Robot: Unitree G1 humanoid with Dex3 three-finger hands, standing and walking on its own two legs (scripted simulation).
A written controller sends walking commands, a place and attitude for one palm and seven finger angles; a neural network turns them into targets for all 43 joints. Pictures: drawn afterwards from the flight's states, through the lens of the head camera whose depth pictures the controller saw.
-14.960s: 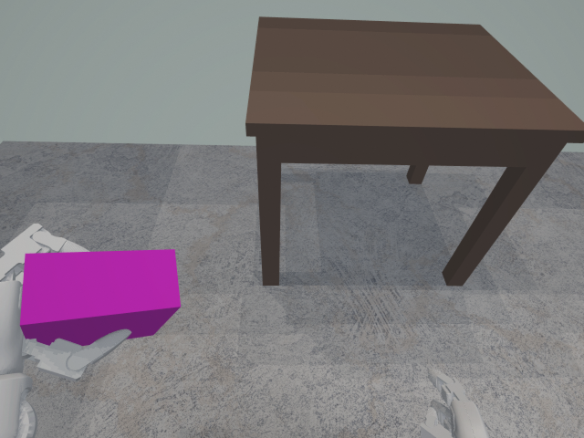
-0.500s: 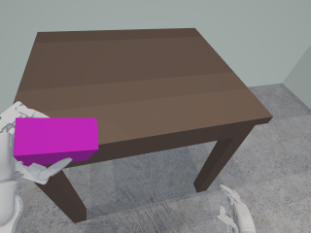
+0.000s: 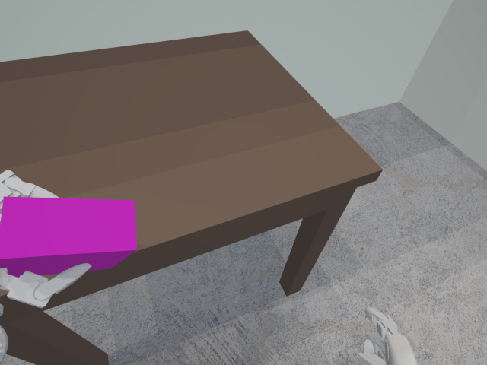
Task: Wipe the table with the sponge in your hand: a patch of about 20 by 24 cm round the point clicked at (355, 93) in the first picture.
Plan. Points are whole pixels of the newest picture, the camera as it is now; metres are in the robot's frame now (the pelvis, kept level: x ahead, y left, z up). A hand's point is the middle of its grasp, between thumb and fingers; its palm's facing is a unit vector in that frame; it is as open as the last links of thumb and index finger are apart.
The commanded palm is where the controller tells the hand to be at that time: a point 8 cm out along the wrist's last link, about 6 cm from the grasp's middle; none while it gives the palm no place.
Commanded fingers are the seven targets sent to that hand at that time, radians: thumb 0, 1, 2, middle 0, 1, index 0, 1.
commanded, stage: shuffle to correct the standing spot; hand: left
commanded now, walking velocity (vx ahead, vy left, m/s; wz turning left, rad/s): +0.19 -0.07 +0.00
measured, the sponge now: (87, 239) +0.24 +0.21 +0.14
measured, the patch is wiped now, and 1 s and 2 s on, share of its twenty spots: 0.00 0.00 0.00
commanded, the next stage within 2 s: come to a stop and stand still in 0.30 s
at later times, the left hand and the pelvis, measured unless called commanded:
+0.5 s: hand (79, 184) +0.30 +0.24 +0.17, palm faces +0.40 -0.83 -0.39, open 10.2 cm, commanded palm +0.23 +0.27 +0.19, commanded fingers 0.00 0.10 1.30 -1.20 -1.60 -1.20 -1.60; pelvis +0.07 -0.01 -0.01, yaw +0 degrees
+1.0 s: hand (125, 178) +0.32 +0.18 +0.16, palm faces +0.35 -0.83 -0.44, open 10.2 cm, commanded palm +0.25 +0.23 +0.19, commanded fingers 0.00 0.10 1.30 -1.20 -1.60 -1.20 -1.60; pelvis +0.09 -0.05 +0.01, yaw +1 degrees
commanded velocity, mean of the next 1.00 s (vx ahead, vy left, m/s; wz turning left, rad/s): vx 0.01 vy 0.01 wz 0.00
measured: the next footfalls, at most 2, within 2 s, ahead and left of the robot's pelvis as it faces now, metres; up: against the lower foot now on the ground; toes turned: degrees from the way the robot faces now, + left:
left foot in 0.42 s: +0.16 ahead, +0.13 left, +0.00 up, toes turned +5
right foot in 0.64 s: +0.16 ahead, -0.13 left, +0.00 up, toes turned -3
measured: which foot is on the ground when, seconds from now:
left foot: down 0.00-0.10, up 0.12-0.40, down 0.42-0.68, up 0.70-0.94, down 0.96-1.00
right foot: down 0.00-0.42, up 0.44-0.62, down 0.64-1.00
